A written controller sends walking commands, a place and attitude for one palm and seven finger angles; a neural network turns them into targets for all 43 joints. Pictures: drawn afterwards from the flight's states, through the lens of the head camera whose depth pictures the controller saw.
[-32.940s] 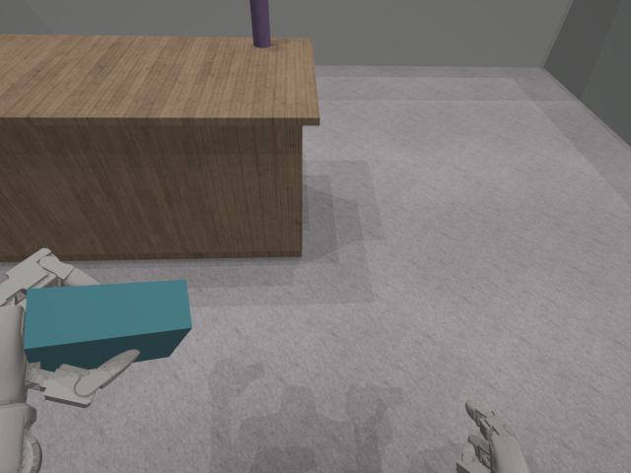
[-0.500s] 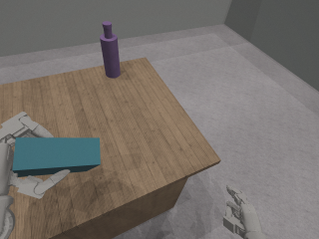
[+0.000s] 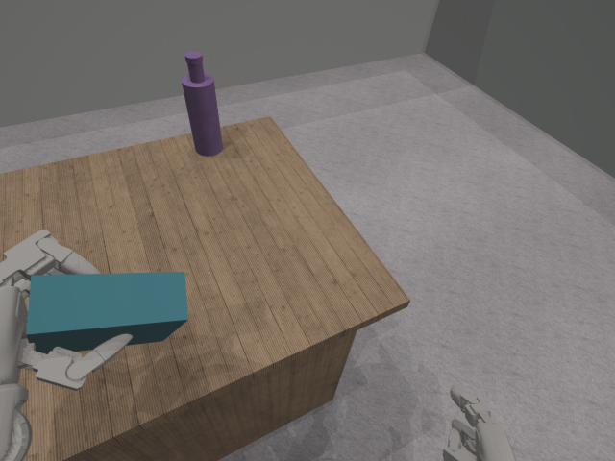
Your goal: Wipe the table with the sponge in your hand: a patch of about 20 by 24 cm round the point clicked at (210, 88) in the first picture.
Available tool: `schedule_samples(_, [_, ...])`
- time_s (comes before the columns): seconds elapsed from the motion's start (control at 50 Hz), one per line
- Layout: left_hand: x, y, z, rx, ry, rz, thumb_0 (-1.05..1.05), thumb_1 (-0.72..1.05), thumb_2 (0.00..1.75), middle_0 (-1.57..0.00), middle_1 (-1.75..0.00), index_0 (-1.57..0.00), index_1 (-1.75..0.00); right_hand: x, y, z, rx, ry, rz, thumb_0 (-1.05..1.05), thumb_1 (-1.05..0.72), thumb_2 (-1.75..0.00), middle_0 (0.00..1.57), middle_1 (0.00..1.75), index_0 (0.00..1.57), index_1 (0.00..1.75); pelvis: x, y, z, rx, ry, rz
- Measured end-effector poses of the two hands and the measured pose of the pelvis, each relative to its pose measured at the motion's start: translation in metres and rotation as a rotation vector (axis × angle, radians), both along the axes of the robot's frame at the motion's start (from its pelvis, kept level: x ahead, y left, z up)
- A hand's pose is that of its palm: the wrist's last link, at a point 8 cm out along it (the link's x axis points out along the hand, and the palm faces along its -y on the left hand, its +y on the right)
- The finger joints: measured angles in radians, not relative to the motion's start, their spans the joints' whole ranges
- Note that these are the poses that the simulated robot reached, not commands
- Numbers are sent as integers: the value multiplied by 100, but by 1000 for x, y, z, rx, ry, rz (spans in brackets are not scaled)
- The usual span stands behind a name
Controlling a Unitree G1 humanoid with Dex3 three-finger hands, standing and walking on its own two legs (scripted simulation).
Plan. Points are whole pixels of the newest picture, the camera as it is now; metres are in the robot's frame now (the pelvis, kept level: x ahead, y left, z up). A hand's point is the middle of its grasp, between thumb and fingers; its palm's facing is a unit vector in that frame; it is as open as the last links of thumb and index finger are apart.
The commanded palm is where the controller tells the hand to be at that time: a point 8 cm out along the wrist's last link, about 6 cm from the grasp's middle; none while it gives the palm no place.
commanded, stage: come to a stop and stand still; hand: left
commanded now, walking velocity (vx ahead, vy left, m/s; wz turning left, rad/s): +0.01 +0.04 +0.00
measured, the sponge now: (131, 312) +0.23 +0.21 +0.12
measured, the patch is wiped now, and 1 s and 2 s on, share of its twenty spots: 0.00 0.00 0.00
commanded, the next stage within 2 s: look again from close up in 0.86 s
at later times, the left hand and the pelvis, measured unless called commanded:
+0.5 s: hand (85, 280) +0.25 +0.26 +0.14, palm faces +0.31 -0.84 -0.45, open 9.4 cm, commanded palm +0.18 +0.28 +0.17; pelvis +0.02 +0.00 +0.00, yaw -1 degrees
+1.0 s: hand (70, 289) +0.23 +0.26 +0.16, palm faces +0.34 -0.87 -0.34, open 9.4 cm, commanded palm +0.17 +0.29 +0.17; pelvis +0.01 +0.01 +0.00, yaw +0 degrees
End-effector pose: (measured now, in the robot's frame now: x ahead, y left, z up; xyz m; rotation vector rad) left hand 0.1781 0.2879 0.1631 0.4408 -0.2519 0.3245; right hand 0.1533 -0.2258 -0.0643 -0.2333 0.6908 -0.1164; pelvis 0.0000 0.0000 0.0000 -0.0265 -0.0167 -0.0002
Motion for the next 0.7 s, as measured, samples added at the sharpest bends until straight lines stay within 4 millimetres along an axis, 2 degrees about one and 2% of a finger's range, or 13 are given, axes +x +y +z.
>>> schedule_samples(0.04, [0, -3, 1, -2, -5, -4, 0, -44, 105, -81, -139, -81, -139, 1, -3, 0, -8, 1, 4, 2, -90, -90, 21, 30, 21, 30, 0, -1, 0, 0, 0, 3])
schedule_samples(0.1, [15, 12, 35, 209, -117, -5, -1, -44, 105, -81, -138, -81, -138, 0, -4, -5, -39, 34, 72, 1, -90, -90, 21, 30, 20, 30, -8, -8, -4, -3, 10, 20])
schedule_samples(0.14, [24, 27, 57, 237, -210, 37, -1, -44, 105, -81, -138, -81, -138, 0, -5, -11, -33, 63, 88, 1, -90, -90, 21, 30, 20, 30, -12, -10, -5, 0, 14, 14])
schedule_samples(0.18, [30, 32, 65, 209, -251, 54, -1, -44, 105, -81, -138, -81, -138, 0, -6, -12, -4, 58, 68, 2, -90, -90, 21, 30, 21, 30, -11, -8, -5, 4, 21, -4])
schedule_samples(0.24, [33, 12, 52, 146, -186, -9, 0, -44, 105, -80, -139, -80, -139, -2, -7, -13, 45, 30, 14, 2, -90, -90, 21, 30, 21, 30, -3, -1, -4, 8, 29, -30])
schedule_samples(0.32, [31, -20, 12, 74, 2, -139, 0, -44, 105, -80, -139, -80, -139, -5, -5, -16, 62, 37, -45, 2, -90, -90, 21, 30, 21, 30, 10, 4, -3, 14, 28, -44])
schedule_samples(0.38, [31, -18, -12, 53, 99, -149, 0, -44, 105, -81, -139, -81, -139, -3, -2, -15, 39, 65, -48, 2, -90, -90, 21, 30, 20, 30, 16, 2, -3, 17, 25, -36])
schedule_samples(0.42, [34, -7, -17, 57, 110, -118, 0, -44, 105, -81, -138, -81, -138, 1, 0, -13, 18, 80, -31, 2, -90, -90, 21, 30, 20, 30, 18, -1, -3, 17, 24, -25])
schedule_samples(0.5, [39, 11, -2, 77, 23, -44, -1, -44, 105, -81, -138, -81, -138, 18, 4, -8, -12, 66, 27, 2, -90, -90, 21, 30, 20, 30, 20, -1, -4, 10, 21, -10])
schedule_samples(0.6, [36, 5, 31, 98, -131, -59, -1, -44, 105, -81, -139, -81, -139, 45, 13, 1, -3, -11, 61, 2, -90, -90, 21, 30, 21, 30, 24, 6, -4, 2, 19, -12])
schedule_samples(0.64, [34, 1, 35, 95, -144, -78, 0, -44, 105, -81, -139, -81, -139, 53, 17, 5, 8, -39, 59, 2, -90, -90, 21, 30, 21, 30, 26, 9, -4, 2, 20, -15])
schedule_samples(0.7, [33, 4, 28, 81, -103, -76, 0, -44, 105, -80, -139, -81, -139, 59, 22, 8, 24, -61, 48, 2, -90, -90, 21, 30, 21, 30, 27, 11, -3, 3, 21, -19])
